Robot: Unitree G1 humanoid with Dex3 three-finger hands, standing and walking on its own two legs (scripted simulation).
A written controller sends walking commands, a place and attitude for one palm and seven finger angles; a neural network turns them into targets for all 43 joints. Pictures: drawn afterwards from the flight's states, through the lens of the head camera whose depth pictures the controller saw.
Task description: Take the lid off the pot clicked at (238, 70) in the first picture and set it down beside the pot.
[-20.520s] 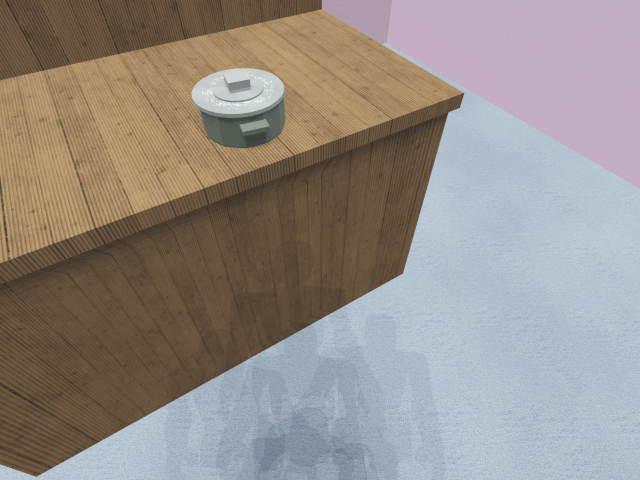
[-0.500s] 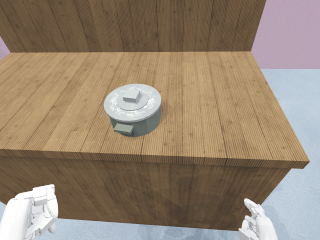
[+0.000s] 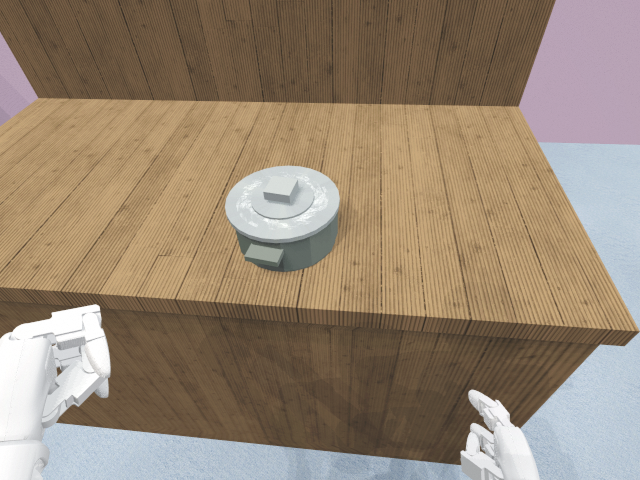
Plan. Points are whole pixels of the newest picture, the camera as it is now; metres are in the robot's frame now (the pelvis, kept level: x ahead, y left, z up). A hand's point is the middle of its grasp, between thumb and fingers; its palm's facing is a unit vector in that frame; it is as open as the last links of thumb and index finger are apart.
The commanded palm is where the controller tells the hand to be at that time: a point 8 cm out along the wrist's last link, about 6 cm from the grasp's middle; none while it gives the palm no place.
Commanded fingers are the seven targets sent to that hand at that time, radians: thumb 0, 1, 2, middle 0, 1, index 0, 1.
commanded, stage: reach forward and open the fingers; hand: left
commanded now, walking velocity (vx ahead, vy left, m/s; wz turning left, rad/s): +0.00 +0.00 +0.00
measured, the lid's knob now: (281, 189) +0.50 +0.13 +0.10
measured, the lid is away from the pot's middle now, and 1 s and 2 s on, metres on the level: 0.00 0.00 0.00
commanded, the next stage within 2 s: move the open hand above the knob in 1.12 s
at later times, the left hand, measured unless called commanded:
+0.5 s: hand (85, 355) +0.19 +0.27 +0.13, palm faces -0.13 -0.06 -0.99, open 3.9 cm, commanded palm +0.17 +0.26 +0.20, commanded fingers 0.00 0.10 1.42 -1.04 -0.61 -1.04 -0.61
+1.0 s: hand (94, 296) +0.24 +0.27 +0.16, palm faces -0.08 -0.05 -1.00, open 9.6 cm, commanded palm +0.21 +0.26 +0.23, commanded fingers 0.00 -0.34 1.56 -0.85 -0.08 -0.85 -0.08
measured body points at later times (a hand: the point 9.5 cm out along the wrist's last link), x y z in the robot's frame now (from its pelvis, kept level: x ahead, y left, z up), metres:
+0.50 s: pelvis -0.03 +0.01 +0.00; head -0.03 -0.05 +0.44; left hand +0.19 +0.27 +0.18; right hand +0.21 -0.20 -0.10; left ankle +0.00 +0.10 -0.74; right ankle -0.03 -0.09 -0.74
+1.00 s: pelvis -0.05 +0.01 +0.00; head -0.05 -0.04 +0.44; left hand +0.23 +0.27 +0.22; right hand +0.16 -0.20 -0.10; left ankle +0.00 +0.10 -0.74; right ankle -0.03 -0.09 -0.74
